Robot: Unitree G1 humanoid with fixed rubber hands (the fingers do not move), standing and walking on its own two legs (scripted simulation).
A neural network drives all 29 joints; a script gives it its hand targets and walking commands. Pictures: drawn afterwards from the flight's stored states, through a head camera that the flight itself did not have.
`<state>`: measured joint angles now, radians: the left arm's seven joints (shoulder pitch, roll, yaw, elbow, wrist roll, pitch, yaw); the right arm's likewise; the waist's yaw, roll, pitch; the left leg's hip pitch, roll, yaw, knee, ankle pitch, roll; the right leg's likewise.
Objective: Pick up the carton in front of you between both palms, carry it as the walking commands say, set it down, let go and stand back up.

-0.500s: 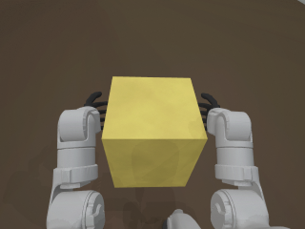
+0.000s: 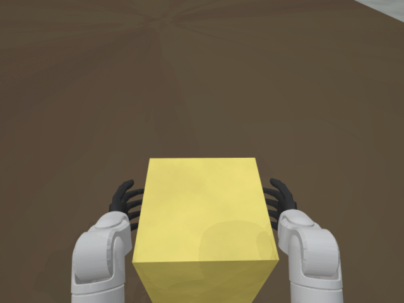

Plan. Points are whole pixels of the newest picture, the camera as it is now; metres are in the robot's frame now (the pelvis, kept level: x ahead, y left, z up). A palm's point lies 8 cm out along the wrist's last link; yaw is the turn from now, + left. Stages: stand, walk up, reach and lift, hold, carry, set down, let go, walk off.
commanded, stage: carry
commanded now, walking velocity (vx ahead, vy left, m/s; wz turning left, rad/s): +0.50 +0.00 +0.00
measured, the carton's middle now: (202, 234) +0.28 +0.00 +0.00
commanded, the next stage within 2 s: none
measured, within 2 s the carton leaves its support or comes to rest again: neither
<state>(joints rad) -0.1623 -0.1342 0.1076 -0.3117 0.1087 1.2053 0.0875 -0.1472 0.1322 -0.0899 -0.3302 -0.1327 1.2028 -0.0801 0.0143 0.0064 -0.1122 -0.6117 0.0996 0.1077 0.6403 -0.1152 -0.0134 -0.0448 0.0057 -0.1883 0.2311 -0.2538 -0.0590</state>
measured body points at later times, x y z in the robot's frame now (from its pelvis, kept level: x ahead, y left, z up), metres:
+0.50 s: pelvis +0.29 +0.04 +0.00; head +0.27 +0.05 +0.45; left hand +0.58 +0.17 +0.08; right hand +0.56 -0.13 +0.09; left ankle +0.26 +0.12 -0.75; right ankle +0.42 -0.12 -0.70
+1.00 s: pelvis +0.44 +0.01 -0.02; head +0.42 +0.01 +0.43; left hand +0.72 +0.16 +0.07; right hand +0.72 -0.14 +0.07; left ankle +0.34 +0.13 -0.75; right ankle +0.48 -0.09 -0.75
